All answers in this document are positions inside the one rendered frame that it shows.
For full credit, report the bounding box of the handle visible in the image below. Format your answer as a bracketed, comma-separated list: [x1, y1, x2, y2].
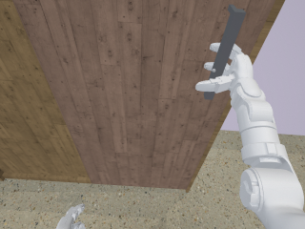
[204, 4, 247, 100]

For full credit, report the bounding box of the right robot upper arm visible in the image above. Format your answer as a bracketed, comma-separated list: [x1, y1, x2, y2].
[239, 167, 305, 229]

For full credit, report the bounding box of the wardrobe door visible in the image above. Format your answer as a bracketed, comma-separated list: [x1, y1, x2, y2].
[0, 0, 89, 177]
[12, 0, 275, 190]

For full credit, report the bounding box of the robot right forearm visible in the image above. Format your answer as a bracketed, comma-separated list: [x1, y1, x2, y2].
[230, 77, 304, 208]

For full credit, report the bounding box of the right robot hand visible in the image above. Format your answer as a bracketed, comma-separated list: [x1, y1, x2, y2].
[195, 42, 254, 94]

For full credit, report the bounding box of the left robot hand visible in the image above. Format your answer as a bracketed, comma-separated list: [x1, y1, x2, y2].
[55, 203, 86, 229]

